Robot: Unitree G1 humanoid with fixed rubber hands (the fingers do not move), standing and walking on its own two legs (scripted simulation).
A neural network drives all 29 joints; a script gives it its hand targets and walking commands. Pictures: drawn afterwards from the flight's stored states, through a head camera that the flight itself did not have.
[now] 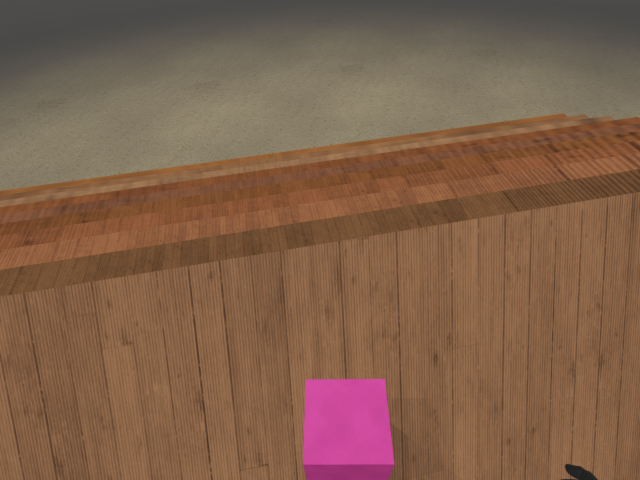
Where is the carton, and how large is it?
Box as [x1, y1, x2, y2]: [303, 379, 393, 479]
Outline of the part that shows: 307,379 305,383 303,466 307,479 387,479 393,466 393,456 384,379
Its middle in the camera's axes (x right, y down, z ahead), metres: +0.07 +0.54 +1.05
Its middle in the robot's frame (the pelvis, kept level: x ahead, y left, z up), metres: +0.38 -0.02 -0.66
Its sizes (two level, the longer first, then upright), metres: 0.210 0.200 0.250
